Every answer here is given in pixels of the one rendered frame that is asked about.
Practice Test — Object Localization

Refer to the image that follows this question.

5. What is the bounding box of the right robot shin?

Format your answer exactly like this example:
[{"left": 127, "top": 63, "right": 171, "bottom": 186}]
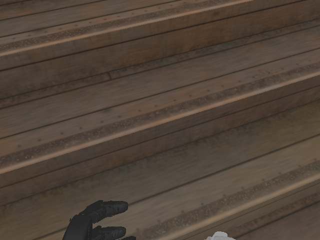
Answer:
[{"left": 212, "top": 231, "right": 228, "bottom": 239}]

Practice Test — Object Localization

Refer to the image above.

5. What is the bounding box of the robot left hand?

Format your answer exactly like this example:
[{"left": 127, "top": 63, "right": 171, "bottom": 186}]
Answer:
[{"left": 62, "top": 200, "right": 136, "bottom": 240}]

